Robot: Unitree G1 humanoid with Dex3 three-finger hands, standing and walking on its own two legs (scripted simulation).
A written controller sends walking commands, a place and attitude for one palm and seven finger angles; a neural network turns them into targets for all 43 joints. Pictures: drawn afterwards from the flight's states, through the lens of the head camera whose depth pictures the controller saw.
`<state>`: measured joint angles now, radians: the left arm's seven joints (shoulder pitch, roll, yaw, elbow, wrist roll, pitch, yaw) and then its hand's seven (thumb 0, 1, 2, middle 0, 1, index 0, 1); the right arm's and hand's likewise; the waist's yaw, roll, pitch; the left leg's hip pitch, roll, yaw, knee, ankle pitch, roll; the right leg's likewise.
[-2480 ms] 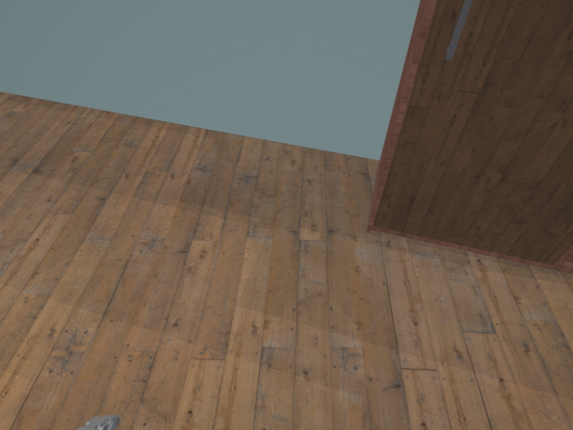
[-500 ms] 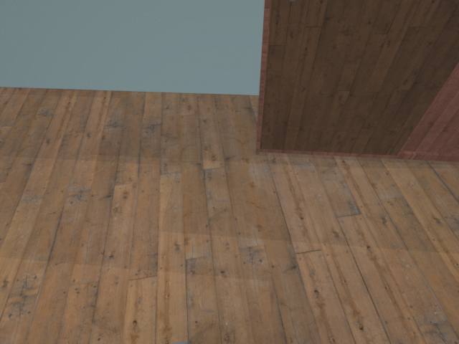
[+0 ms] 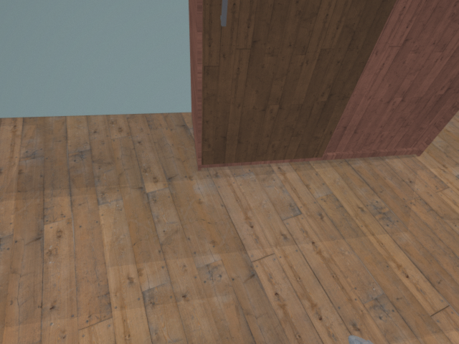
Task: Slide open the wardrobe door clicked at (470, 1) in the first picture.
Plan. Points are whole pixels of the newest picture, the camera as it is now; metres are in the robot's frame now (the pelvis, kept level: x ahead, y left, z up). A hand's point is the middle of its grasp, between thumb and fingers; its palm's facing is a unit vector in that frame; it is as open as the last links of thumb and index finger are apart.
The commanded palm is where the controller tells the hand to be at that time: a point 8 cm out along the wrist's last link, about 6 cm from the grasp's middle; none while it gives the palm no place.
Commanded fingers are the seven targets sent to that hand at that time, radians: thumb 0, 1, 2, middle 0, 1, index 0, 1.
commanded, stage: walk to a spot facing it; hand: left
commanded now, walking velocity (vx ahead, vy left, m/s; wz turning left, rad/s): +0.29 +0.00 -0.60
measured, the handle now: out of the picture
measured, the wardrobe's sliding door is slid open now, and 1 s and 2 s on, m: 0.00 0.00 0.00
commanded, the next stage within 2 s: turn to face it in 1.46 s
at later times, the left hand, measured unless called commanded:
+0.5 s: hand (200, 259) +0.34 +0.10 -0.19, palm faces -0.39 -0.91 -0.11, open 7.4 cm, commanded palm none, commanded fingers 0.00 0.90 0.90 -0.20 -0.30 -0.20 -0.30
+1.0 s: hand (193, 209) +0.48 +0.14 -0.18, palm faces -0.44 -0.87 -0.22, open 7.4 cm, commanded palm none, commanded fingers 0.00 0.90 0.90 -0.20 -0.30 -0.20 -0.30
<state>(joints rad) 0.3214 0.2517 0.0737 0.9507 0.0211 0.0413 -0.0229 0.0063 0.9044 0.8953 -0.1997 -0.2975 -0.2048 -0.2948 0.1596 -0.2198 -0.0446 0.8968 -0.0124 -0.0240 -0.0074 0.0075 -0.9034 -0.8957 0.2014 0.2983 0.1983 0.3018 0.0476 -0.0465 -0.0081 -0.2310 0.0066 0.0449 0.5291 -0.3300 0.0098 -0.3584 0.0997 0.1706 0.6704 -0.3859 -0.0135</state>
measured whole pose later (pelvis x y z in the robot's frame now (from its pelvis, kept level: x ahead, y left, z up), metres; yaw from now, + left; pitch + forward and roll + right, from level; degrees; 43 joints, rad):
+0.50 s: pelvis +0.17 -0.02 -0.02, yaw -19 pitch +0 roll -1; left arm 0.09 0.20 0.05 0.92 0.04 0.00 -0.06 0.01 0.91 0.90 -0.19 -0.30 -0.20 -0.29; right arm 0.57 -0.11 -0.01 1.11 -0.01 -0.04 -0.02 0.01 -0.90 -0.90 0.20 0.30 0.20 0.30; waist -0.04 -0.04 0.11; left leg 0.06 0.12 0.36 0.68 -0.49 -0.03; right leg -0.42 0.04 -0.20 0.63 -0.22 -0.10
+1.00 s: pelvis +0.38 -0.04 -0.01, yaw -36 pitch +0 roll +0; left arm 0.36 0.23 0.08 1.00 0.01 -0.02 -0.01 0.01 0.91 0.90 -0.20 -0.30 -0.20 -0.29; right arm 0.06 -0.16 -0.02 0.87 -0.03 -0.06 0.01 0.01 -0.90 -0.90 0.20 0.30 0.20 0.30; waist 0.09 -0.03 0.05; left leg -0.39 0.09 0.14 0.63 -0.21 -0.01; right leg -0.24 0.05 0.09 0.86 -0.51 -0.02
